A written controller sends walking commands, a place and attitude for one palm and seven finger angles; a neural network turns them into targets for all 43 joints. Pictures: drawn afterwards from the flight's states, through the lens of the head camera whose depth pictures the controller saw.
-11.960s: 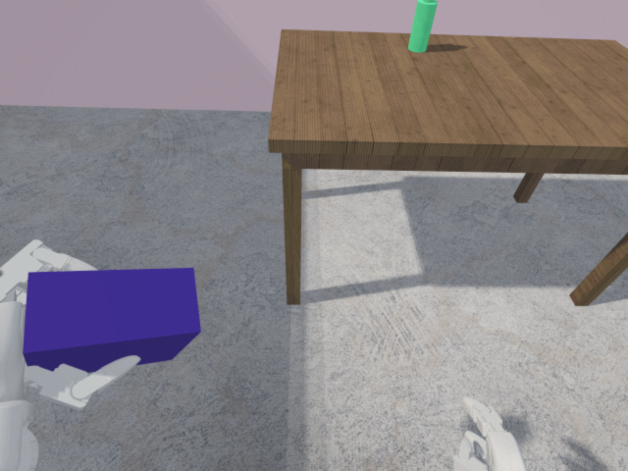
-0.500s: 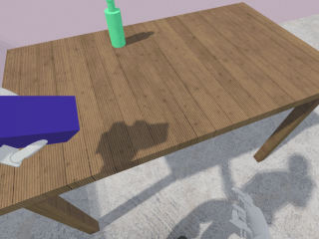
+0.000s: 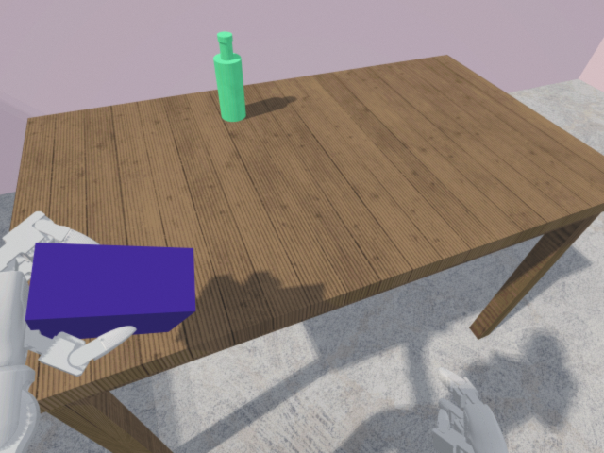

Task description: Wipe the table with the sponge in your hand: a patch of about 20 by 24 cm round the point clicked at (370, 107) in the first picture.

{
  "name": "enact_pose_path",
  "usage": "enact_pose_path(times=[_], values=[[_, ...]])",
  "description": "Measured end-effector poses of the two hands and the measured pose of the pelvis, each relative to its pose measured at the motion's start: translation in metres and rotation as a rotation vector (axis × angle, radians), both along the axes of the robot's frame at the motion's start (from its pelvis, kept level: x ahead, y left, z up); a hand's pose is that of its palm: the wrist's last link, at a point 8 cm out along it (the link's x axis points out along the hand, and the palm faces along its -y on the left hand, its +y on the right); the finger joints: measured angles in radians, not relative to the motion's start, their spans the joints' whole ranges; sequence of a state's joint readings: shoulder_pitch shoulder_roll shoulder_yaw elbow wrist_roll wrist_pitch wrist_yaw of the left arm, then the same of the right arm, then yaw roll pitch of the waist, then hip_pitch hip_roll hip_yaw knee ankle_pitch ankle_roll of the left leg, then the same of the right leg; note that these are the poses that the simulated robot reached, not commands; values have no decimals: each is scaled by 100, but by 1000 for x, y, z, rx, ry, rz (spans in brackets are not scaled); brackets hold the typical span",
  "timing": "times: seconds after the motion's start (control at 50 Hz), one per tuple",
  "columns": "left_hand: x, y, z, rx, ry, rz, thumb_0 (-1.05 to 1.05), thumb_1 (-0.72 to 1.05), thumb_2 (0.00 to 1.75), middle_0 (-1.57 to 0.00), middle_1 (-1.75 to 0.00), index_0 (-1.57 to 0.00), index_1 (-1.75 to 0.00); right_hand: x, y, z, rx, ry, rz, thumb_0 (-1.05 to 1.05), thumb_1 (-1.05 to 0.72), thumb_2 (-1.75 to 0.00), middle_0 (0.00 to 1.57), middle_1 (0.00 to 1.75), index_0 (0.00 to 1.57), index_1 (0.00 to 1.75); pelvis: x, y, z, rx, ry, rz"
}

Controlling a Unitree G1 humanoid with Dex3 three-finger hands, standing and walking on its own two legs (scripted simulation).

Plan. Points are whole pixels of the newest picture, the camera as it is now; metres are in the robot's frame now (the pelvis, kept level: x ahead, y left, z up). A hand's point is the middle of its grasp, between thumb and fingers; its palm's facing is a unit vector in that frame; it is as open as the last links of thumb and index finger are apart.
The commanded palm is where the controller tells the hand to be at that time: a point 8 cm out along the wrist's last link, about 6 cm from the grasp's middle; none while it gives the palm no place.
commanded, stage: look again from close up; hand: left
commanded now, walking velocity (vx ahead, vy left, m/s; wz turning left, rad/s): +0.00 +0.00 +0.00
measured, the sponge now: (138, 295) +0.24 +0.20 +0.14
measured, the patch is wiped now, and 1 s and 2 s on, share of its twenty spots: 0.00 0.00 0.00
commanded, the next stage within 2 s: come to a stop and stand still in 0.12 s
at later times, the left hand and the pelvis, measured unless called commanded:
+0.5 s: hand (58, 286) +0.23 +0.28 +0.16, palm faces +0.38 -0.84 -0.38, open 10.6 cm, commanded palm +0.17 +0.31 +0.18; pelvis +0.01 +0.02 +0.00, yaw +0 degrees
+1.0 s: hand (97, 325) +0.21 +0.24 +0.12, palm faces +0.30 -0.86 -0.41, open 10.6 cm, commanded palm +0.15 +0.27 +0.18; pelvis -0.01 -0.01 +0.00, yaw +1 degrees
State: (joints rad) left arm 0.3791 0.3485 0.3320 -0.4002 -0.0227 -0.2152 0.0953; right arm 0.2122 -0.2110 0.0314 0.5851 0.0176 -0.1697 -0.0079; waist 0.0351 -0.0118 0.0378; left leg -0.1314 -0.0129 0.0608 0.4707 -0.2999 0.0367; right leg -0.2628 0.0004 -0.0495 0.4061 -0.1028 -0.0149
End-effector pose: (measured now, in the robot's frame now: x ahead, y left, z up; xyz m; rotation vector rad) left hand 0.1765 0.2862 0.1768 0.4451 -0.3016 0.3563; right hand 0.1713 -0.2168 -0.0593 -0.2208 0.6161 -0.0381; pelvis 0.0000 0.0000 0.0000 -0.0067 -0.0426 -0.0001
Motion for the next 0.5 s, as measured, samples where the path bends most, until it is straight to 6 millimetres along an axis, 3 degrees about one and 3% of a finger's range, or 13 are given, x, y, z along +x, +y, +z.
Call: enact_pose_path(times=[0.14,0.34,0.5], values=[[5,14,-23,-44,75,14,0,-54,101,-69,-134,-69,-134,1,19,4,-5,9,25,1,-90,-90,21,30,20,30,1,7,0,-4,-4,3],[7,22,5,24,-35,-24,0,-54,101,-69,-134,-69,-134,3,28,0,-19,47,29,1,-90,-90,21,30,20,30,6,20,0,-10,-4,12],[11,29,-6,9,30,-4,0,-54,101,-69,-134,-69,-134,5,29,-3,-6,64,0,1,-90,-90,21,30,20,30,9,24,0,-8,-2,8]])
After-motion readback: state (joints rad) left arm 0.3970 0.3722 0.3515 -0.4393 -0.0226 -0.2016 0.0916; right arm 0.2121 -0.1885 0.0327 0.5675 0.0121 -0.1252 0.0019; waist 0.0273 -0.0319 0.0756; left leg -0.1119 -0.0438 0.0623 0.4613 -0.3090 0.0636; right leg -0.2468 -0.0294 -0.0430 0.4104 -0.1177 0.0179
